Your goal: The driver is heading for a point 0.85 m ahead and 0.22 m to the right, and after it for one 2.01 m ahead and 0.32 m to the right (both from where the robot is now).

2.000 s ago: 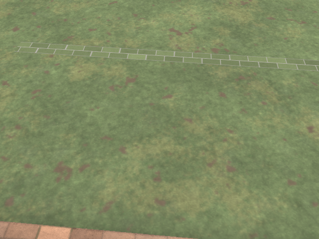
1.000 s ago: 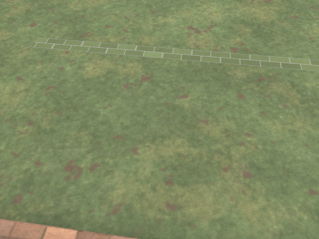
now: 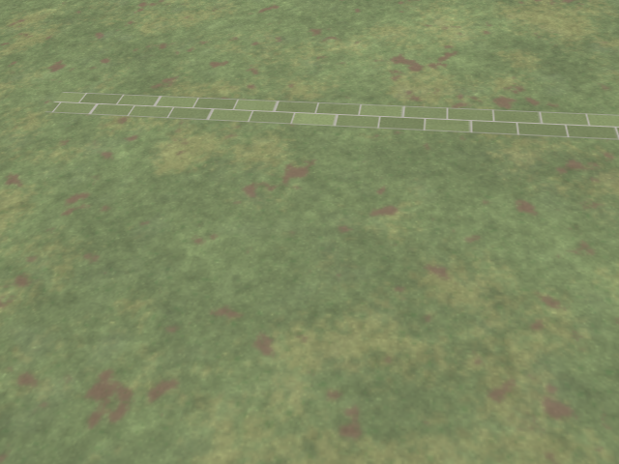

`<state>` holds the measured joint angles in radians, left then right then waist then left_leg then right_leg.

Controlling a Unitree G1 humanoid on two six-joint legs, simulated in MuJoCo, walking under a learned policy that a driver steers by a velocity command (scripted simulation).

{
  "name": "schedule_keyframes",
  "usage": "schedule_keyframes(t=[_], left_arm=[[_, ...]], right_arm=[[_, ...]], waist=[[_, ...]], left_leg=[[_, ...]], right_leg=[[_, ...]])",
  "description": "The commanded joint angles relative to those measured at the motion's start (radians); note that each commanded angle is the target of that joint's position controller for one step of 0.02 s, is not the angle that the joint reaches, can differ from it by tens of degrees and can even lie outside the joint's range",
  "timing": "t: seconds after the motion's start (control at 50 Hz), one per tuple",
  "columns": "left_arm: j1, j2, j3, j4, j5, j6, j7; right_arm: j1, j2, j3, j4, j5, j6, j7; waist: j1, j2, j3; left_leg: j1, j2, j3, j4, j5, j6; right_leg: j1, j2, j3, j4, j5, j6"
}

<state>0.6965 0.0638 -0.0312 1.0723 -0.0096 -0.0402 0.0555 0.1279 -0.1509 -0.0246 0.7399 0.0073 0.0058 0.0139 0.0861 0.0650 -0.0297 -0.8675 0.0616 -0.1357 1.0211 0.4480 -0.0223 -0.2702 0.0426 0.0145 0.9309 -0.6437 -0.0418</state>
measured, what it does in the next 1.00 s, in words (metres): goes down, turning right: left foot 0.22 m lower, then right foot 0.22 m lower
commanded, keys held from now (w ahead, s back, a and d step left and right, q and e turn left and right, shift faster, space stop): w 0.12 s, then w+e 0.88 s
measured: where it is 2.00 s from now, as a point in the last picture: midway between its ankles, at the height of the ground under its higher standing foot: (418, 435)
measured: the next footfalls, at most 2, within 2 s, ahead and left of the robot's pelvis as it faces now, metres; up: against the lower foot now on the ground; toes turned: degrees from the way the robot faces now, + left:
left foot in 0.22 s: +0.20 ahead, +0.17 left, -0.22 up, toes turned -1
right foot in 0.66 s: +0.54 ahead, -0.14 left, -0.44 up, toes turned -12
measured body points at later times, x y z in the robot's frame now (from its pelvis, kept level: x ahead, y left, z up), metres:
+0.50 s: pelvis +0.30 +0.04 -0.24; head +0.29 +0.05 +0.21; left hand +0.51 +0.24 -0.34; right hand +0.12 -0.15 -0.37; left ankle +0.16 +0.17 -0.90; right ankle +0.48 -0.14 -0.91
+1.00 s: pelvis +0.64 -0.05 -0.41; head +0.67 -0.06 +0.04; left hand +0.76 +0.17 -0.55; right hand +0.76 -0.36 -0.47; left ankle +0.80 +0.02 -1.13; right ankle +0.50 -0.13 -1.12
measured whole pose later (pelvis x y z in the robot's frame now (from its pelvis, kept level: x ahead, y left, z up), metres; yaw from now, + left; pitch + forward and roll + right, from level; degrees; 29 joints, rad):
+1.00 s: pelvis +0.64 -0.05 -0.41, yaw -27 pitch +4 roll -1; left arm 0.37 0.21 0.06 0.88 -0.04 -0.04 0.04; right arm 0.01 -0.21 -0.06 0.69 0.00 -0.11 -0.02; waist 0.05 0.01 -0.02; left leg -0.54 0.01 -0.07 0.59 -0.13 -0.03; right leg -0.22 0.14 0.22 0.66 -0.47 -0.05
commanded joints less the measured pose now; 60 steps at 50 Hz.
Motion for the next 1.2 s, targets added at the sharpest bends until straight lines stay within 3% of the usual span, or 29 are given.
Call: schedule_keyframes(t=[0.02,0.14,0.2,0.22,0.24,0.3,0.32,0.34,0.4,0.44,0.48,0.56,0.62,0.66,0.68,0.7,0.72,0.76,0.78,0.8,0.86,0.98,1.0,1.02,1.04,1.06,1.1,1.14,1.2], left_arm=[[-0.048,0.151,0.029,-0.072,-0.019,-0.017,0.042],[-0.13,0.191,0.073,-0.099,-0.009,0.009,0.014],[-0.331,0.197,0.097,-0.076,-0.023,-0.018,-0.029],[-0.317,0.147,0.095,-0.075,-0.033,-0.028,-0.028],[-0.215,0.063,0.082,-0.13,-0.038,-0.042,-0.034],[-0.309,0.074,0.07,-0.208,-0.045,-0.016,-0.033],[-0.35,0.065,0.062,-0.225,-0.058,-0.001,-0.036],[-0.372,0.158,0.085,-0.239,-0.058,0.008,-0.034],[-0.478,0.15,0.088,-0.257,-0.011,-0.018,-0.051],[-0.554,0.143,0.087,-0.296,0.002,-0.013,-0.092],[-0.651,0.122,0.08,-0.341,-0.013,0.014,-0.098],[-0.855,0.152,0.074,-0.417,-0.039,0.005,-0.149],[-0.589,0.184,0.09,-0.305,-0.064,0.011,-0.154],[-0.259,0.308,0.146,-0.171,0.012,0.007,-0.135],[-0.177,0.369,0.153,-0.122,0.034,-0.004,-0.125],[-0.168,0.397,0.153,-0.134,0.029,-0.007,-0.105],[-0.176,0.332,0.144,-0.17,0.01,0.003,-0.094],[-0.24,0.392,0.151,-0.173,0.006,0.005,-0.067],[-0.394,0.397,0.151,-0.241,0.033,-0.003,-0.049],[-0.557,0.302,0.118,-0.291,0.023,-0.004,-0.035],[-0.59,0.291,0.116,-0.319,-0.016,-0.012,-0.008],[-0.398,0.237,0.109,-0.27,-0.042,-0.024,-0.017],[-0.427,0.197,0.096,-0.297,-0.026,-0.034,-0.026],[-0.286,0.141,0.076,-0.33,-0.04,-0.05,-0.035],[-0.285,0.239,0.094,-0.317,-0.045,-0.05,-0.043],[-0.393,0.288,0.113,-0.33,-0.035,-0.035,-0.039],[-0.467,0.252,0.112,-0.356,0.003,-0.018,-0.033],[-0.438,0.192,0.1,-0.355,0.0,-0.012,-0.044],[-0.486,0.148,0.083,-0.349,0.013,-0.014,-0.054]], right_arm=[[-0.118,-0.06,-0.022,-0.089,-0.003,-0.019,0.03],[-0.087,-0.082,-0.035,-0.083,0.02,-0.026,0.059],[0.678,-0.211,-0.116,0.213,-0.002,-0.044,0.05],[0.746,-0.099,-0.085,0.228,0.013,-0.045,0.032],[0.667,-0.081,-0.031,0.248,-0.016,-0.066,0.029],[0.524,-0.075,-0.026,0.259,-0.016,-0.073,0.068],[0.499,-0.083,-0.024,0.272,-0.036,-0.095,0.063],[0.286,-0.046,-0.004,0.207,-0.041,-0.112,0.036],[0.253,-0.122,-0.003,0.224,-0.046,-0.129,-0.071],[0.289,-0.136,-0.006,0.245,0.006,-0.132,-0.109],[0.38,-0.111,-0.003,0.27,0.025,-0.116,-0.113],[0.514,-0.094,-0.014,0.273,0.004,-0.088,-0.089],[0.378,-0.156,-0.038,0.259,-0.011,-0.069,-0.063],[0.355,-0.135,-0.039,0.259,-0.011,-0.094,-0.039],[0.397,-0.082,-0.043,0.225,-0.035,-0.113,-0.031],[0.418,-0.12,-0.032,0.147,-0.006,-0.149,-0.019],[0.304,-0.152,-0.03,0.07,0.006,-0.162,-0.013],[0.235,-0.11,-0.031,0.014,0.031,-0.171,-0.03],[0.165,-0.108,-0.034,-0.019,0.048,-0.148,-0.046],[0.14,-0.122,-0.042,-0.016,0.021,-0.12,-0.052],[0.078,-0.116,-0.045,-0.028,-0.018,-0.115,-0.051],[0.085,-0.162,-0.074,-0.057,-0.008,-0.111,-0.033],[0.25,-0.225,-0.094,-0.035,-0.02,-0.12,-0.033],[0.366,-0.335,-0.116,-0.014,-0.032,-0.127,-0.023],[0.332,-0.273,-0.106,-0.026,-0.015,-0.13,-0.025],[0.253,-0.215,-0.091,-0.049,-0.009,-0.129,-0.029],[0.153,-0.171,-0.07,-0.043,-0.019,-0.12,-0.017],[0.117,-0.143,-0.058,-0.026,-0.02,-0.122,-0.007],[0.075,-0.211,-0.078,-0.012,-0.004,-0.106,-0.015]], waist=[[-0.016,-0.128,0.176],[0.028,-0.201,0.186],[-0.348,-0.065,-0.059],[-0.407,0.19,0.048],[-0.219,0.374,0.064],[-0.132,-0.044,-0.061],[-0.103,0.016,-0.018],[-0.015,-0.045,0.108],[-0.004,-0.025,0.117],[-0.031,-0.011,0.098],[-0.095,0.006,0.166],[-0.243,0.0,0.223],[-0.117,0.02,0.136],[0.043,-0.164,-0.002],[0.025,-0.404,-0.031],[0.024,-0.476,-0.198],[0.079,-0.323,-0.269],[-0.027,-0.081,-0.302],[-0.094,-0.086,-0.172],[-0.158,-0.025,-0.066],[-0.152,-0.111,-0.066],[-0.175,-0.138,-0.07],[-0.251,-0.054,-0.156],[-0.201,0.303,-0.333],[-0.192,0.253,-0.274],[-0.204,0.149,-0.1],[-0.144,0.026,0.01],[-0.079,0.03,-0.005],[-0.063,0.067,-0.058]], left_leg=[[0.16,-0.02,0.042,-0.301,0.233,-0.02],[0.244,0.0,0.041,-0.427,-0.071,0.007],[1.092,0.014,0.174,-0.512,0.057,0.079],[1.114,0.155,0.062,-0.853,0.001,0.189],[1.289,0.214,0.038,-0.264,0.661,0.176],[1.0,0.313,-0.195,-0.448,-0.199,0.278],[0.876,0.394,-0.306,-0.454,-0.353,0.29],[0.557,0.341,-0.24,-0.555,-0.355,0.252],[0.335,0.182,-0.007,-0.489,-0.431,0.193],[0.235,0.139,0.111,-0.456,-0.718,0.159],[0.389,0.166,0.081,-0.389,-0.77,0.161],[0.662,0.172,0.101,-0.158,-0.814,0.141],[0.64,0.229,0.048,0.096,-0.715,0.137],[0.444,0.032,0.268,0.671,-0.61,0.059],[-0.041,-0.044,0.267,1.094,-1.345,-0.003],[-0.233,-0.017,0.117,1.137,-1.302,-0.01],[-0.337,0.022,0.084,0.959,-1.203,0.007],[-0.273,0.034,0.017,0.698,-0.899,0.028],[-0.225,0.054,-0.021,0.502,-0.834,-0.014],[-0.076,0.1,-0.06,0.303,-0.794,-0.066],[0.41,0.023,0.064,-0.225,-0.524,-0.079],[0.743,-0.067,0.102,-0.469,-0.505,0.023],[0.96,0.075,-0.043,-0.474,-0.528,0.096],[1.212,0.368,-0.539,-0.61,-0.609,0.292],[1.201,0.407,-0.695,-0.679,-0.846,0.302],[1.068,0.358,-0.527,-0.668,-0.742,0.258],[0.806,0.26,-0.258,-0.643,-0.207,0.233],[0.692,0.186,-0.119,-0.668,-0.019,0.213],[0.622,0.132,0.0,-0.684,0.13,0.222]], right_leg=[[-0.174,-0.145,0.247,-0.222,0.188,-0.143],[-0.063,-0.144,0.319,0.047,0.298,-0.18],[-0.411,-0.029,0.209,0.813,0.66,-0.092],[-0.566,0.182,0.123,1.322,-0.072,-0.034],[-0.975,0.142,0.191,1.41,-0.204,-0.046],[-0.995,-0.036,0.12,1.128,0.117,-0.051],[-1.027,-0.099,0.245,0.923,0.31,-0.058],[-0.842,-0.126,0.283,0.599,0.488,-0.031],[-0.529,-0.087,0.208,0.15,1.057,0.043],[-0.234,-0.058,0.124,-0.124,1.449,0.051],[-0.343,-0.059,0.154,-0.216,1.313,0.039],[-0.49,-0.107,0.117,-0.425,1.292,0.002],[-0.214,-0.203,0.119,-0.561,1.211,-0.062],[0.337,-0.049,-0.094,-0.651,1.313,-0.1],[0.73,-0.173,0.072,-0.35,1.7,-0.183],[0.906,-0.248,0.227,-0.179,1.689,-0.296],[0.918,-0.281,0.31,-0.276,1.32,-0.331],[0.627,-0.383,0.612,-0.459,0.658,-0.376],[0.349,-0.454,0.753,-0.521,0.706,-0.418],[0.089,-0.402,0.668,-0.535,0.781,-0.359],[-0.242,-0.135,0.328,-0.548,0.832,-0.233],[-0.156,-0.066,0.377,-0.356,0.664,-0.132],[-0.267,0.009,0.288,-0.089,0.582,-0.081],[-0.476,0.141,0.218,0.277,0.103,-0.036],[-0.626,0.058,0.218,0.405,0.06,-0.026],[-0.673,0.023,0.201,0.439,0.143,-0.02],[-0.551,-0.017,0.153,0.339,0.218,0.001],[-0.4,-0.044,0.112,0.149,0.239,0.021],[-0.2,-0.017,0.012,-0.169,0.382,0.057]])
